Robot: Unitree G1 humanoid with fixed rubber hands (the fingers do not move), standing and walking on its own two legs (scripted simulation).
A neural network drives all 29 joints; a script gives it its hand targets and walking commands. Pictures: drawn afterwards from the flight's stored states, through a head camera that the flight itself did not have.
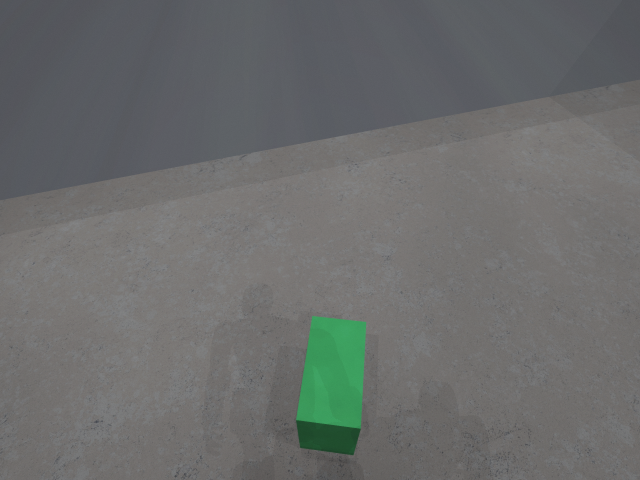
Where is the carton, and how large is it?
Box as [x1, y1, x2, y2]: [296, 316, 365, 454]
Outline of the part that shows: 312,316 296,417 300,447 353,454 360,429 365,322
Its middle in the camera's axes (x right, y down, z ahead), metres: +0.04 +0.42 +1.11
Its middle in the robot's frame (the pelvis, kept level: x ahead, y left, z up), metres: +0.48 -0.01 -0.64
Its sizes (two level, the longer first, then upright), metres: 0.284 0.155 0.266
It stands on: the floor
